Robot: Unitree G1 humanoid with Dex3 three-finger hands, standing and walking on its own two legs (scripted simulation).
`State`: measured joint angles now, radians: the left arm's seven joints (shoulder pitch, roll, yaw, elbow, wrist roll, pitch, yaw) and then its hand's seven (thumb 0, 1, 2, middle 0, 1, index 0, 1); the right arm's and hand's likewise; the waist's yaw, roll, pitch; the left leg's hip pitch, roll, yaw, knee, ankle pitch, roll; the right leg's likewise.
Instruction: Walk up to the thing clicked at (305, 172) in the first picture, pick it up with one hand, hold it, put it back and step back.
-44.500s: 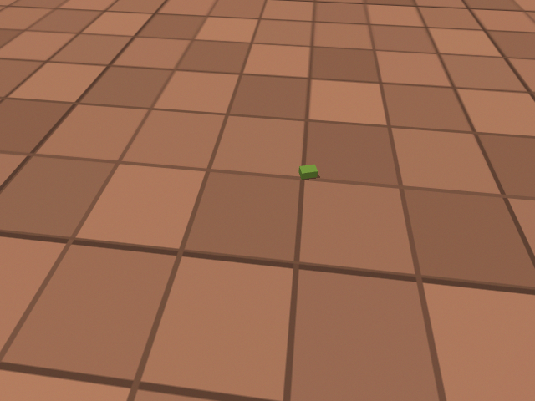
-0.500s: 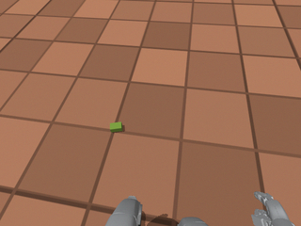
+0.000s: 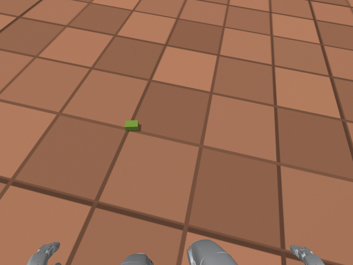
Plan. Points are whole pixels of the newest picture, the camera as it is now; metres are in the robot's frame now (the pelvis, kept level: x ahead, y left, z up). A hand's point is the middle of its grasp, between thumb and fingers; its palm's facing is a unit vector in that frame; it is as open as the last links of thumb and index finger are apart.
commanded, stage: step back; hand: left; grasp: from above
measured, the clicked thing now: (131, 125) +0.97 +0.25 -0.74
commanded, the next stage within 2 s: stand in 1.32 s
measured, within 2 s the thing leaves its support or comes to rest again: neither
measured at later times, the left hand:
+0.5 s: hand out of the picture -0.08 +0.27 -0.13, palm faces +0.07 -0.88 -0.46, open 7.4 cm
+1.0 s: hand out of the picture -0.05 +0.23 -0.14, palm faces +0.05 -0.92 -0.40, open 7.3 cm
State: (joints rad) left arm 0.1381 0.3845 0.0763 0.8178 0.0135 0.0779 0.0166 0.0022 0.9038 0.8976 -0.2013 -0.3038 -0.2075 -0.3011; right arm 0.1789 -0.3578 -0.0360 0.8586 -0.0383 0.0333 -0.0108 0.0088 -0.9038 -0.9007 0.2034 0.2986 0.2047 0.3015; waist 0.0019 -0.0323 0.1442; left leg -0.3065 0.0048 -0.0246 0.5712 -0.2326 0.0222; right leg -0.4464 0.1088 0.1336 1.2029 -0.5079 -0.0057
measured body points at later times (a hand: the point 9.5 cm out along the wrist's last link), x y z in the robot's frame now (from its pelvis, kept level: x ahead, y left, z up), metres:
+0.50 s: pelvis -0.14 -0.02 -0.01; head -0.13 -0.04 +0.44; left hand -0.09 +0.32 -0.10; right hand -0.09 -0.34 -0.15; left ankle -0.17 +0.11 -0.73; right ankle -0.11 -0.14 -0.73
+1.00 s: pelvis -0.10 -0.03 +0.00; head -0.08 -0.05 +0.45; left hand -0.05 +0.28 -0.11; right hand -0.02 -0.34 -0.14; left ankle -0.12 +0.11 -0.69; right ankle -0.08 -0.14 -0.73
